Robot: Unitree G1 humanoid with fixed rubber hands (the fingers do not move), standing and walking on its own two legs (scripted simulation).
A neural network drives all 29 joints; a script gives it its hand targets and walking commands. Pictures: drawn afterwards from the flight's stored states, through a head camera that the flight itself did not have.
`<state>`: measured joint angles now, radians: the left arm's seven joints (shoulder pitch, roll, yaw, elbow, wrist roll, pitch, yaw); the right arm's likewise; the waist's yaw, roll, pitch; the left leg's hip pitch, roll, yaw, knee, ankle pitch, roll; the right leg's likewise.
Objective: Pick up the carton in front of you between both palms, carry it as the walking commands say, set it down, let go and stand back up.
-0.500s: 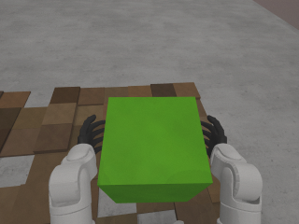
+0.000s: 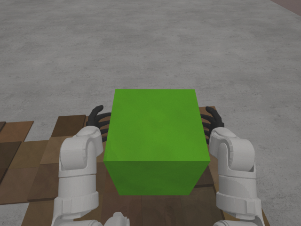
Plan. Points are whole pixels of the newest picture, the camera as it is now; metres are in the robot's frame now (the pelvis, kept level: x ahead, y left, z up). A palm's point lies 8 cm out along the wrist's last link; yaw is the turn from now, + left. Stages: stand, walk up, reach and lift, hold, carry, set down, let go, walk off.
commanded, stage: carry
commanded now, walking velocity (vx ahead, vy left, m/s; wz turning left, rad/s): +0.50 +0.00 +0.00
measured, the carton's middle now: (154, 145) +0.35 +0.00 +0.04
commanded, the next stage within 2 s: none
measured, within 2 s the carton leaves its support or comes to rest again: neither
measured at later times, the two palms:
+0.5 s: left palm (116, 48) +0.67 +0.14 +0.17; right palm (200, 44) +0.68 -0.16 +0.18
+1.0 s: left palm (127, 21) +1.05 +0.14 +0.13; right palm (185, 23) +1.01 -0.16 +0.13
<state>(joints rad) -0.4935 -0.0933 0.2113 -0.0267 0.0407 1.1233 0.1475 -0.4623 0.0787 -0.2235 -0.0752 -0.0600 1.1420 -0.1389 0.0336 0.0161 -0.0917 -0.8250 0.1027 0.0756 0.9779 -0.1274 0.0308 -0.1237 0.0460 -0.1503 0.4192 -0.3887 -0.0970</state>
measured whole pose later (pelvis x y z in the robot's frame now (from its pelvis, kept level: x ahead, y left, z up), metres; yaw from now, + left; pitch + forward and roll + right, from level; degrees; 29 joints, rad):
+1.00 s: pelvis +0.68 +0.03 +0.02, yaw -2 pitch +5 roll -2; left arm -0.65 -0.12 0.31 -0.04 0.08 1.22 0.15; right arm -0.60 0.09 -0.29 -0.05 -0.03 1.20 -0.17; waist -0.10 0.01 0.03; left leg -0.30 -0.07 0.08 0.43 -0.52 0.14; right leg -0.58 0.00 -0.03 1.18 -0.47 0.00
